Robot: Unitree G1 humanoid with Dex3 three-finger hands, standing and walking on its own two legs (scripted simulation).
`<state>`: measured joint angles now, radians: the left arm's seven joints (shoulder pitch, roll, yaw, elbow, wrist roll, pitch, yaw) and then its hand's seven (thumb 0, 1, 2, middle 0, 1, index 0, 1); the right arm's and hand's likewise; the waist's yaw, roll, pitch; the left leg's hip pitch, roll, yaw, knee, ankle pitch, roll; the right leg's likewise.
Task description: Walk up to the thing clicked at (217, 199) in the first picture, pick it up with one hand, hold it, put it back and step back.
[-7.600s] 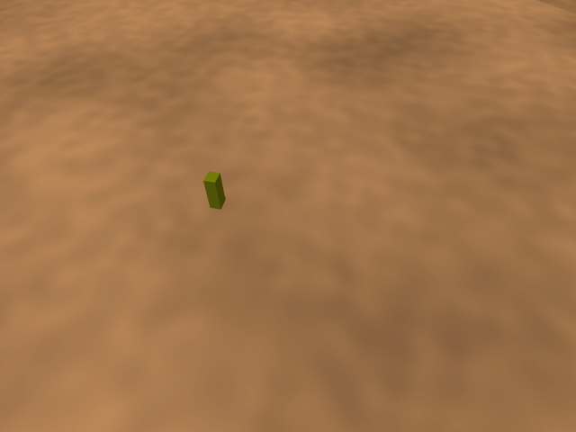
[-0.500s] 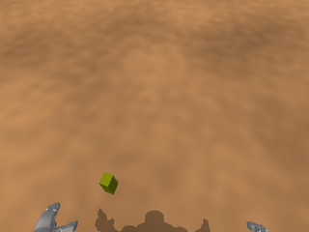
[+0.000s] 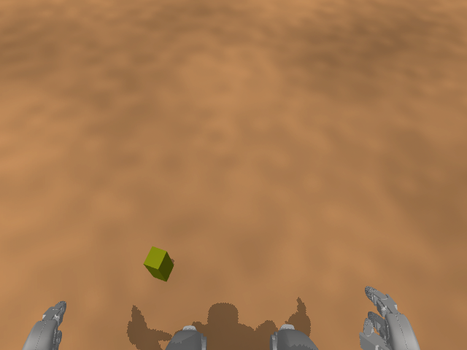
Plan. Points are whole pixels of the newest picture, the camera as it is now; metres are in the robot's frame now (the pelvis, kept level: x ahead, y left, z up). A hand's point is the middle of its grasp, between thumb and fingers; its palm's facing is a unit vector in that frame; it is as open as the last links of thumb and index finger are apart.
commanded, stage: go down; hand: left
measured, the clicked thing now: (159, 264) +0.43 +0.27 -0.62
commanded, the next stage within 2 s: none
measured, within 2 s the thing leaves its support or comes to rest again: neither
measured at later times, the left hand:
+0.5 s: hand (62, 343) +0.16 +0.32 -0.15, palm faces +0.21 -0.93 -0.31, open 17.5 cm
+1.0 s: hand (53, 304) +0.23 +0.40 -0.23, palm faces +0.32 -0.92 -0.22, open 17.2 cm
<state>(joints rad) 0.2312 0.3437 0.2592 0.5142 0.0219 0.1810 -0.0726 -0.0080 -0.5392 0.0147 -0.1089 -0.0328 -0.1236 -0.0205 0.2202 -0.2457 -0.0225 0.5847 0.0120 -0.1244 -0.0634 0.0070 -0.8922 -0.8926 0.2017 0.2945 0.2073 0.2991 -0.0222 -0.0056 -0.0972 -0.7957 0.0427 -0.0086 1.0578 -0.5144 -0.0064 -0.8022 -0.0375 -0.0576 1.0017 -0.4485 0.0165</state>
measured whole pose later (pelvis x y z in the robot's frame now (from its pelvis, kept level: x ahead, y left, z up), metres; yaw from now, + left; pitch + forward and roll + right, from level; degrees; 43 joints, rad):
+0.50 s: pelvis -0.02 +0.00 -0.05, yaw +0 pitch +21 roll -3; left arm 0.21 0.43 0.41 0.48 -0.07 0.07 -0.18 -0.01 -0.57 0.01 -0.11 0.00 -0.12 0.00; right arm 0.21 -0.26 0.00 0.55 0.00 -0.23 -0.08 0.01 -0.93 -0.90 0.20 0.30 0.21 0.30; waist -0.02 -0.02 -0.14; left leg -1.11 0.04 -0.03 1.33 -0.59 0.00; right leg -1.11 -0.05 -0.07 1.27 -0.52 0.01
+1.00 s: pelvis -0.06 -0.01 -0.20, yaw -1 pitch +32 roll -4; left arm -0.27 0.69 0.76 0.94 -0.15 -0.32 -0.50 -0.02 -0.53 0.11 -0.08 -0.12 -0.08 -0.13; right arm 0.10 -0.33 0.03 0.67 -0.04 -0.21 -0.09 0.01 -0.90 -0.90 0.20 0.30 0.21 0.30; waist -0.01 -0.03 -0.15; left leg -1.74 0.03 -0.07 1.86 -0.69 -0.02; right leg -1.73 -0.06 -0.07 1.79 -0.62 -0.01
